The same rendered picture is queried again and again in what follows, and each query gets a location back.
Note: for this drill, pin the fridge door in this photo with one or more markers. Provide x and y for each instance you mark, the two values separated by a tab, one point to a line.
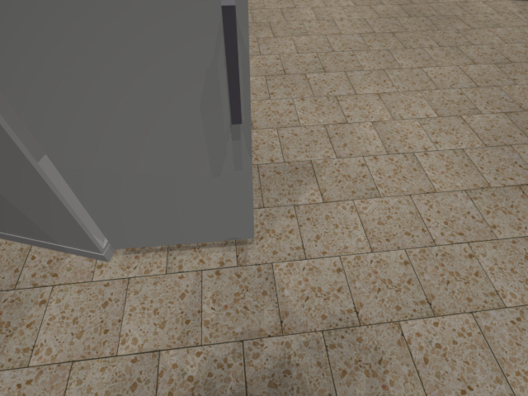
129	99

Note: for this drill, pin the handle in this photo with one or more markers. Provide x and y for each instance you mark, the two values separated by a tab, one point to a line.
231	52

